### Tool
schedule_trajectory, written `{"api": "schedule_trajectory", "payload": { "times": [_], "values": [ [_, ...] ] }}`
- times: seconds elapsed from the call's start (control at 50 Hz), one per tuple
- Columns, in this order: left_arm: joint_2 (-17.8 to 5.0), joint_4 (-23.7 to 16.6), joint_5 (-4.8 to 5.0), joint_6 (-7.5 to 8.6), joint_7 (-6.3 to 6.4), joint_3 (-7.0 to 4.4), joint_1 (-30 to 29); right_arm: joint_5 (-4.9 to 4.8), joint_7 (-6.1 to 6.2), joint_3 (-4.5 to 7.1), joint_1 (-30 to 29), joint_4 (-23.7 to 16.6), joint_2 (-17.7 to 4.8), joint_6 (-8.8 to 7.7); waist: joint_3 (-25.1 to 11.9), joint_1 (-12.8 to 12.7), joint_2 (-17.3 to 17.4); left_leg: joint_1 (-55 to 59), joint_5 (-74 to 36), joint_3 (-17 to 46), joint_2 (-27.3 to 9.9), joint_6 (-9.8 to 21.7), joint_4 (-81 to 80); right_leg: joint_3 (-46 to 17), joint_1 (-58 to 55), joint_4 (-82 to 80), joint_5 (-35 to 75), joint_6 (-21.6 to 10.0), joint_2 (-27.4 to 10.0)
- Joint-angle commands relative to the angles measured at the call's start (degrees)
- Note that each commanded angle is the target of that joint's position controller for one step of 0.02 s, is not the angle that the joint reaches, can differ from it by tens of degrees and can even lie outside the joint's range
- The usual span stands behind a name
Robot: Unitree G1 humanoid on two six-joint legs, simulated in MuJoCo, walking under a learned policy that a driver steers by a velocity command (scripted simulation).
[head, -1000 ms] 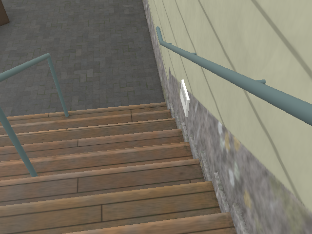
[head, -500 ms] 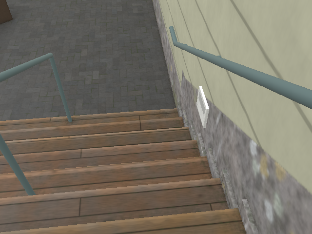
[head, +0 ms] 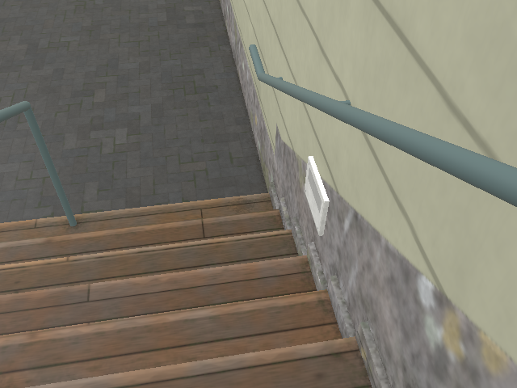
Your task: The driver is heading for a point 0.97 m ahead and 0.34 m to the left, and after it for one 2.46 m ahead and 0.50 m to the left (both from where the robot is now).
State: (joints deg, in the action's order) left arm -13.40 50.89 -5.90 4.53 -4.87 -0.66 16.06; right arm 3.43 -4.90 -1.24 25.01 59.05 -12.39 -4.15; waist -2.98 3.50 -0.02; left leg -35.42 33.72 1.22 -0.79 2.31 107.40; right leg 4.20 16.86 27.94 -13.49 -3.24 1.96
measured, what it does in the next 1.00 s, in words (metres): goes down, turning left: left foot 0.17 m lower, then right foot 0.17 m lower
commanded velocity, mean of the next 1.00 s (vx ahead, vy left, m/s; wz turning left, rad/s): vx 0.50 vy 0.00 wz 0.35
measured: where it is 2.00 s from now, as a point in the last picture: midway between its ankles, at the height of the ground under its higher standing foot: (143, 340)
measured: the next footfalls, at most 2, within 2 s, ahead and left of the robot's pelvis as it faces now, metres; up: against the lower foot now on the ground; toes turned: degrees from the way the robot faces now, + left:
left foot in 0.38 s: +0.37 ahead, +0.17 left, -0.17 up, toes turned +10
right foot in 0.88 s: +0.64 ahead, +0.02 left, -0.33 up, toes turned +18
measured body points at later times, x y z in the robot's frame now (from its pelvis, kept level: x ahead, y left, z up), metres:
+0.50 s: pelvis +0.29 +0.08 -0.17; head +0.29 +0.10 +0.28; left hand +0.22 +0.29 -0.33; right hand +0.38 -0.16 -0.31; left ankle +0.33 +0.17 -0.90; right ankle +0.18 -0.07 -0.64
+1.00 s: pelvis +0.57 +0.09 -0.33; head +0.55 +0.09 +0.11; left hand +0.55 +0.34 -0.47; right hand +0.67 -0.13 -0.47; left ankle +0.47 +0.18 -0.82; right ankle +0.60 +0.00 -1.07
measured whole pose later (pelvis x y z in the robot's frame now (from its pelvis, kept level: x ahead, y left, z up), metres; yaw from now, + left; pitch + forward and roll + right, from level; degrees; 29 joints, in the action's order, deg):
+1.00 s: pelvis +0.57 +0.09 -0.33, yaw +23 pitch +2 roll -1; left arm -13.5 51.1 -4.7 4.2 -5.0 -1.2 17.2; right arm 2.6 -5.0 0.5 24.3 53.1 -12.4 -4.4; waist -4.8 1.7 0.1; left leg -46.0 28.7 4.5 3.1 3.7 110.2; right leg 6.0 15.9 30.1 -16.0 -3.1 1.7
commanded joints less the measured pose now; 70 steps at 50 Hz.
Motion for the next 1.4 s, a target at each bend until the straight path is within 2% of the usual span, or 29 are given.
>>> {"api": "schedule_trajectory", "payload": {
  "times": [0.02,0.08,0.12,0.2,0.26,0.34,0.38,0.4,0.42,0.44,0.46,0.5,0.52,0.56,0.62,0.68,0.74,0.8,0.84,0.88,0.9,0.94,0.98,1.04,1.08,1.14,1.22,1.32,1.4],
  "values": [
    [7.05,0.5,0.08,1.13,1.17,2.97,6.3,1.24,2.08,-0.16,-5.43,-7.45,-1.18,-1.63,5.1,1.16,4.25,-23.41,-27.78,6.93,-11.11,3.34,-24.96,-14.25,-3.02,-5.36,17.11,-13.4,-17.89],
    [-1.44,0.47,2.61,3.23,2.82,1.66,5.13,3.15,0.31,1.25,-5.99,-4.6,-1.73,0.25,4.15,-0.02,-3.39,-2.28,-36.66,-0.69,-7.4,0.83,-37.14,-8.89,20.48,-6.78,12.39,-15.53,-11.31],
    [-2.43,1.91,0.29,3.29,2.29,1.63,7.55,3.02,0.13,0.87,-0.19,-2.89,-0.96,-0.01,3.46,2.12,-0.67,1.12,-39.55,-0.7,-5.75,-0.42,-34.45,-10.8,24.13,-0.18,11.43,-15.95,-12.28],
    [8.1,9.93,2.59,3.52,6.85,4.38,28.29,2.06,1.95,-0.79,-22.63,-8.95,-0.92,-0.47,2.73,-11.82,4.74,-32.87,-59.22,7.93,-12.32,-4.58,-70.67,-17.17,-15.52,16.4,2.79,-11.39,-15.35],
    [2.0,5.29,0.58,1.93,3.27,3.18,15.23,1.6,0.81,-0.48,-19.06,-9.3,-1.56,0.67,5.88,-4.62,-4.32,11.76,-63.14,-2.5,-5.92,-1.29,-60.93,-9.88,28.5,11.51,-8.01,-9.03,-8.99],
    [0.1,8.74,2.09,0.32,4.6,2.01,21.38,0.17,2.18,0.32,-25.49,-9.86,-4.5,0.19,11.07,-9.88,-0.3,2.13,-43.91,-1.26,-6.9,-1.58,-85.15,-14.62,-0.56,22.16,1.25,-7.79,-16.42],
    [-7.12,11.52,-0.64,-1.24,1.41,-0.87,22.31,-1.85,2.39,3.02,-2.86,-0.21,-8.93,-2.0,2.94,-1.92,5.75,30.61,-55.2,-7.14,-1.87,1.07,-90.88,-6.23,1.27,44.78,13.32,-4.25,-9.88],
    [-3.26,12.01,-2.38,-0.68,-1.41,0.1,26.58,-0.85,2.01,5.83,12.66,1.52,-15.25,-2.11,-12.14,3.47,11.22,63.49,-81.35,-4.97,-7.44,12.01,-70.15,-0.94,19.13,68.67,4.96,0.29,-5.76],
    [3.11,8.27,-0.81,-0.26,-3.49,1.63,25.56,1.02,0.04,7.13,17.42,2.84,-19.59,-0.75,-24.14,3.72,18.4,82.37,-91.62,10.7,-18.61,24.56,-65.9,-0.31,36.65,94.02,-36.98,4.18,-0.51],
    [1.26,1.33,1.33,0.42,-3.4,1.41,11.13,2.62,0.46,7.2,20.03,2.26,-17.01,-0.53,-20.54,9.37,8.63,81.91,-63.56,22.07,-19.57,22.31,-73.93,-2.76,51.75,91.2,-34.78,4.13,-0.59],
    [-0.14,-1.62,4.59,0.9,-0.95,1.12,2.54,1.14,0.52,7.38,17.28,3.08,-15.82,-0.23,-6.77,9.51,4.35,66.15,-36.89,26.7,-22.31,20.53,-80.49,-3.55,58.24,89.0,-30.59,2.87,-3.07],
    [0.12,0.49,3.24,1.11,2.83,1.46,6.33,1.11,-0.78,3.04,6.12,0.28,-4.93,0.38,5.12,-0.46,-1.77,29.75,-17.68,24.87,-19.18,17.72,-85.65,-9.42,45.34,74.92,-13.24,-1.06,-8.72],
    [3.05,0.69,-0.12,1.82,4.04,1.92,4.08,1.59,0.52,0.05,-6.55,-3.84,2.55,-1.52,8.91,-6.44,-5.14,12.17,-15.1,18.96,-13.83,14.85,-87.94,-14.36,34.07,51.07,4.43,-3.15,-13.2],
    [0.76,1.73,-1.36,0.59,2.88,1.33,3.86,-0.88,1.82,0.1,-9.16,-5.64,0.99,-3.56,10.08,-5.03,1.64,1.32,-12.04,13.78,-9.95,17.57,-91.49,-8.96,26.27,37.43,15.32,-2.55,-10.95],
    [0.93,2.01,-0.93,0.07,-0.56,1.97,6.8,1.77,2.02,0.89,-3.09,-4.03,-5.09,-3.79,4.71,-5.09,1.1,-9.33,-22.34,11.69,-5.32,17.05,-78.92,-4.96,14.37,40.39,22.92,0.88,-7.14],
    [-1.93,-3.29,-1.86,-0.1,0.44,2.24,-9.84,0.73,5.37,-0.95,8.85,-0.67,-0.15,-4.91,3.82,3.17,-3.58,12.49,-11.73,19.75,-3.81,15.5,-65.2,-12.32,32.21,12.63,43.01,3.2,-7.57],
    [-0.34,-7.85,0.12,-1.31,1.36,3.29,-12.36,2.43,3.47,-0.46,3.0,-4.22,-3.68,-3.04,4.83,-0.29,2.46,-11.84,-4.87,16.8,-0.28,13.95,-66.34,-4.43,3.5,11.85,38.96,3.52,-5.35],
    [-2.19,-10.42,0.2,-1.32,1.1,2.68,-11.5,1.79,3.11,0.09,5.46,-4.73,-4.22,-2.71,5.97,-0.28,2.72,0.95,-9.51,24.2,-1.46,13.43,-57.08,-5.71,2.96,2.77,23.02,2.9,-4.08],
    [-3.26,-7.66,1.01,-0.52,1.04,2.13,-9.27,0.28,2.8,1.59,7.48,-3.39,-6.2,-1.45,6.97,0.52,1.84,13.17,-14.5,26.84,-0.26,12.18,-47.97,-7.47,1.76,-15.63,24.86,0.82,-4.69],
    [-9.82,0.13,2.67,1.24,1.6,-2.13,17.86,2.2,-1.22,1.69,4.8,-4.26,-6.03,-0.52,-3.07,-11.25,-3.86,-3.25,-32.93,19.64,3.29,6.79,-21.37,-5.04,-34.35,-8.49,39.1,-6.66,-9.75],
    [-13.83,1.37,2.17,0.66,-0.09,-3.23,21.5,-0.38,-2.37,1.39,19.91,-1.58,2.53,-1.21,-15.87,-5.43,-17.34,-25.69,11.21,7.14,11.33,0.57,8.35,-13.64,-58.58,11.47,76.37,-18.98,-23.49],
    [-15.02,-1.33,1.2,-0.34,-1.1,-4.71,14.56,-2.26,-0.75,2.29,2.95,-12.19,-3.27,-1.59,-7.41,-10.1,-8.68,-49.72,9.43,2.77,6.19,-1.62,20.07,-29.53,-48.45,3.01,47.86,-23.1,-33.0],
    [0.89,-0.83,1.06,0.11,-0.3,-0.12,8.21,-0.96,0.28,1.42,-0.23,-10.43,-0.98,-1.0,4.18,-4.67,1.88,-40.05,-14.54,7.88,-3.09,2.3,0.81,-18.31,-20.33,-4.18,19.62,-14.98,-25.26],
    [6.83,1.12,1.0,2.68,3.38,1.82,6.2,1.49,-2.74,0.91,-4.44,-9.55,2.17,-1.62,11.02,-2.33,0.41,-18.72,-42.29,3.69,-8.61,5.33,-35.88,-4.67,8.3,-9.6,16.99,-10.93,-14.71],
    [2.0,4.77,0.67,4.46,3.56,1.73,10.92,1.2,-3.75,2.56,-10.43,-9.17,0.39,-1.44,6.68,-4.42,-5.78,-3.96,-50.18,-1.0,-5.55,4.26,-40.89,-2.93,14.81,-11.48,13.87,-10.11,-14.33],
    [-4.99,7.51,-1.26,4.5,3.53,0.45,13.13,0.88,-3.62,3.12,-9.52,-10.74,-1.79,-1.05,5.95,-1.87,-0.83,-10.83,-45.25,3.54,-5.69,3.73,-42.86,-6.05,0.78,-5.08,28.0,-9.54,-20.05],
    [-0.26,16.38,-0.6,3.91,5.97,1.79,28.91,1.15,-1.17,2.03,-19.63,-14.72,0.06,0.12,10.17,-8.41,-3.29,-37.43,-45.43,7.55,-7.23,2.41,-55.93,-10.35,-30.79,2.36,26.19,-7.74,-22.2],
    [4.48,16.05,-0.11,3.22,7.02,4.1,31.12,1.66,-3.59,0.27,-30.15,-17.92,1.97,-0.4,14.52,-11.12,0.53,-24.81,-58.41,1.91,-10.44,1.95,-66.56,-1.52,-21.3,3.68,20.3,-5.54,-17.8],
    [-4.6,14.63,1.21,3.33,5.6,1.07,26.36,2.19,-3.59,0.12,-31.63,-19.08,1.61,1.46,15.8,-10.54,-1.94,5.54,-56.33,-6.41,-5.38,2.41,-70.86,6.54,-2.81,2.59,8.66,-4.91,-14.7]
  ]
}}
Keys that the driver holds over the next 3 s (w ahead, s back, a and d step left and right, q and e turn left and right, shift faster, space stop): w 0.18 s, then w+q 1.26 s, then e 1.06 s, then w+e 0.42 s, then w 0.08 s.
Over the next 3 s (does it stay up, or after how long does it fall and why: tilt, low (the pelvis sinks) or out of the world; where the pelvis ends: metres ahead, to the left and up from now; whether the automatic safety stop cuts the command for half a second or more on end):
stays up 1.04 0.36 -0.56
